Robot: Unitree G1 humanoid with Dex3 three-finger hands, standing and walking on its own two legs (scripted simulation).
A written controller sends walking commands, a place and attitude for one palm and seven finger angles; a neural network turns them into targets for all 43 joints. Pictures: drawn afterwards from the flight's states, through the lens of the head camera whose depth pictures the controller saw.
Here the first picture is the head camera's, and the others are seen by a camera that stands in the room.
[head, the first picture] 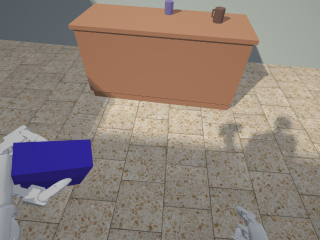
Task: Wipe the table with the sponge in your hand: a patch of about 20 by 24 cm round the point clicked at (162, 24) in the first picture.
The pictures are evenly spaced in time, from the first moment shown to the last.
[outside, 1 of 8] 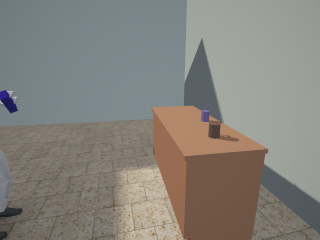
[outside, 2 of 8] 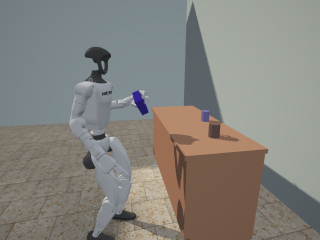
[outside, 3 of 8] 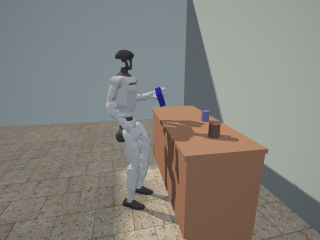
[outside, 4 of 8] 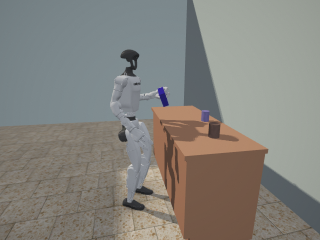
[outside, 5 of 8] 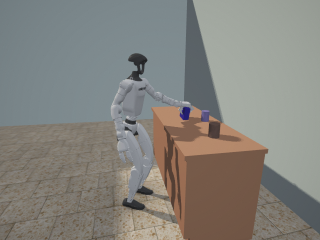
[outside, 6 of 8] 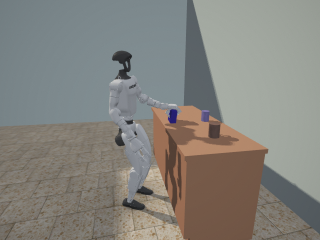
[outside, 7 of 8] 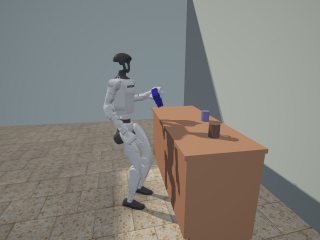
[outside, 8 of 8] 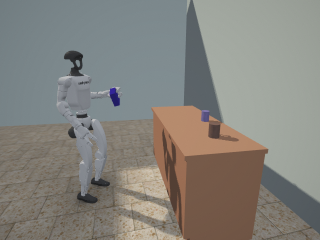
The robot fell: no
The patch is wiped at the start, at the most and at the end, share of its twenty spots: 0.00 1.00 1.00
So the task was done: yes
